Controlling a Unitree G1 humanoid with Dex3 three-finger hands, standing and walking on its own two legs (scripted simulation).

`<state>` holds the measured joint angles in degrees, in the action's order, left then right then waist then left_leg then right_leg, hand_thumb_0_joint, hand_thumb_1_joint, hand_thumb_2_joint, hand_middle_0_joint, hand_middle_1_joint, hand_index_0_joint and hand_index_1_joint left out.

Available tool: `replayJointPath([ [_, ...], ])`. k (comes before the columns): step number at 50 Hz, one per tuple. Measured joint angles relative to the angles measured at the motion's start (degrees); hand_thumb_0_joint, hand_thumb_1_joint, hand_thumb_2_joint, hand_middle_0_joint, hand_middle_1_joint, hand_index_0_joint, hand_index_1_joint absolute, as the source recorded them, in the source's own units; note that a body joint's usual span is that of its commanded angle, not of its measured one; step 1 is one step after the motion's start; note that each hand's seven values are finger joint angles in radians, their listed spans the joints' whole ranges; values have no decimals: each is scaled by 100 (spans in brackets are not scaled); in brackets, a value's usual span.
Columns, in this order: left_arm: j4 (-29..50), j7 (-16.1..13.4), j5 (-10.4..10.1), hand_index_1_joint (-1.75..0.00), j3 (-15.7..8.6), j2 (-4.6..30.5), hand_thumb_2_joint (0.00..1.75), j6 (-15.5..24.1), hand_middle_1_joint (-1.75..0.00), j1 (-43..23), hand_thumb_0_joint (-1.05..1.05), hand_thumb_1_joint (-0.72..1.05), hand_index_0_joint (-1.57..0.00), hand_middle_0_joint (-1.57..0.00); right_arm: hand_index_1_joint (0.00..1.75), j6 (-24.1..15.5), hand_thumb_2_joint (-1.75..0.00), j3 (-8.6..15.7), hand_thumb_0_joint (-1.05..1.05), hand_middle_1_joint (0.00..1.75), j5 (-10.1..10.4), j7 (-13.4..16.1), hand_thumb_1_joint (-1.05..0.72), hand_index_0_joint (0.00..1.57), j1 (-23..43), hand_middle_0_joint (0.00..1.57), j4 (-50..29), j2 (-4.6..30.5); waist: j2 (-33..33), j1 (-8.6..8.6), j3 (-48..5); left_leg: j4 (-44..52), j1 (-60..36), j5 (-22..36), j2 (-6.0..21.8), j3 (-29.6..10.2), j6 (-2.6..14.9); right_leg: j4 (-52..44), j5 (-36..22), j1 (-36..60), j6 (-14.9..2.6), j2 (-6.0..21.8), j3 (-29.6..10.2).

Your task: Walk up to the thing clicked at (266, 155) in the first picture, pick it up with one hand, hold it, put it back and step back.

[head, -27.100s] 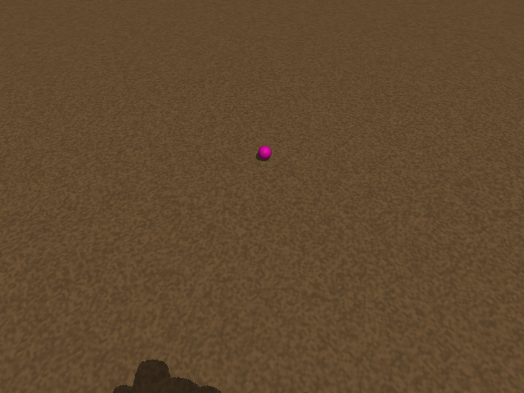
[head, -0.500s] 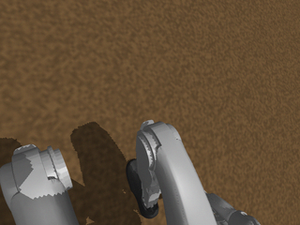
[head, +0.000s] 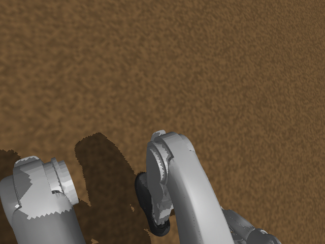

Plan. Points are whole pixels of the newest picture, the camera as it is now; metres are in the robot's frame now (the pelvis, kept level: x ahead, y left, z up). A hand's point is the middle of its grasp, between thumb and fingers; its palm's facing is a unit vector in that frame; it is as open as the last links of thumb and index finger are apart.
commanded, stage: close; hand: left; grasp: from above
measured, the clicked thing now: out of the picture +0.40 +0.33 -0.26
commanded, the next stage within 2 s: settle in 0.72 s
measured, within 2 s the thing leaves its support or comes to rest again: leaves its support in 1.12 s
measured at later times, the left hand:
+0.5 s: hand out of the picture +0.38 +0.33 -0.25, palm faces -0.44 -0.17 -0.88, open 9.7 cm
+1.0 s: hand out of the picture +0.38 +0.33 -0.25, palm faces -0.45 -0.17 -0.88, open 9.7 cm
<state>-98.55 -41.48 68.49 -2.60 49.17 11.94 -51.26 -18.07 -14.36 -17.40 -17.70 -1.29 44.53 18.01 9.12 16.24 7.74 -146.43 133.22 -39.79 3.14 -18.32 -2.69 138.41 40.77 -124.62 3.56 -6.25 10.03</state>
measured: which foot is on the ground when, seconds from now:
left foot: down 0.00-1.00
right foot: down 0.00-1.00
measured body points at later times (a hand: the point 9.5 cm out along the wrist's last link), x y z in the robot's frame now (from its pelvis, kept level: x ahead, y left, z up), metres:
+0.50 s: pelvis +0.00 +0.00 +0.00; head +0.24 +0.14 +0.35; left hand +0.39 +0.33 -0.20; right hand +0.10 -0.24 -0.07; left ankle +0.07 +0.14 -0.27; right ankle +0.11 -0.12 -0.27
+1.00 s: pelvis +0.00 +0.00 +0.00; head +0.25 +0.14 +0.35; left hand +0.40 +0.33 -0.20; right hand +0.10 -0.25 -0.07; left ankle +0.07 +0.14 -0.27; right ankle +0.11 -0.12 -0.27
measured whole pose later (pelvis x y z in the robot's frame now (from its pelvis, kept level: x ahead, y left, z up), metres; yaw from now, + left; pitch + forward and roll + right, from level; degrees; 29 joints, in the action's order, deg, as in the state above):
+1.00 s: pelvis +0.00 +0.00 +0.00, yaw +0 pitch +25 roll -13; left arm -96.9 -39.1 66.3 -1.5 48.9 11.1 -51.2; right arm -18.6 -14.8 -16.8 -17.2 -1.9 43.9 18.5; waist 8.7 16.3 7.9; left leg -145.7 132.8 -39.9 3.0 -18.5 -3.2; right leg 137.8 40.7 -124.6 3.1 -6.1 10.3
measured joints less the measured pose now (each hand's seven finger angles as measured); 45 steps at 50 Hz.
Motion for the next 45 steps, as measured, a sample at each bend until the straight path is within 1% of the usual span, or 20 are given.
replayJointPath([
  [5,46,22,-41,-86,31,11,66,-49,-91,-19,0,2,-46,-40,30,-27,-90,11,0,30,6,9,-90,20,4,20,7,10,20,8,6,-2,3,7,-9,-9,-4,-3,-4,4,-7,3,8],
  [9,52,57,-73,-82,134,-29,62,-82,-88,-35,0,8,-51,-45,30,-61,-90,18,0,30,8,-14,-90,20,-12,20,14,27,-3,-3,-5,-3,9,0,-20,-11,-10,0,12,5,-22,13,12],
  [16,107,37,-130,-75,93,-44,54,-64,-82,19,2,12,-54,-53,30,-52,-90,-16,0,30,20,-10,-90,20,-10,20,-40,21,-19,-22,-2,41,-13,-14,-6,-24,-21,-50,4,12,-17,5,26],
  [20,91,30,-142,-73,66,-41,50,-68,-79,17,2,13,-55,-59,30,-50,-90,-33,0,30,26,-16,-90,20,-4,20,-61,19,-12,-13,-6,55,-25,-15,-2,-19,-27,-58,3,14,-23,6,23],
  [30,93,102,-171,-67,88,-30,42,-63,-73,14,2,15,-58,-71,30,-62,-90,-27,0,30,34,9,-91,20,-1,20,-60,36,-23,-8,20,41,-31,3,-9,-17,-32,-37,-13,14,-29,6,19],
  [34,126,105,-175,-66,82,-21,39,-52,-70,30,1,15,-59,-74,30,-47,-90,-32,0,30,36,28,-91,20,-18,20,-63,34,-17,-9,28,51,-36,6,-4,-8,-32,-42,-20,11,-30,4,13],
  [37,106,110,-188,-65,128,-23,38,-59,-69,0,1,14,-60,-75,30,-33,-90,-43,0,30,29,32,-91,20,-34,20,-61,35,-11,-5,23,61,-34,9,-4,5,-30,-44,-19,7,-29,8,4],
  [45,75,110,-196,-64,147,3,40,-72,-66,-21,1,12,-63,-78,30,-38,-90,-67,0,30,27,48,-91,20,-40,20,-73,44,-15,15,29,77,-45,-1,-4,-7,-42,-63,-17,11,-40,8,16],
])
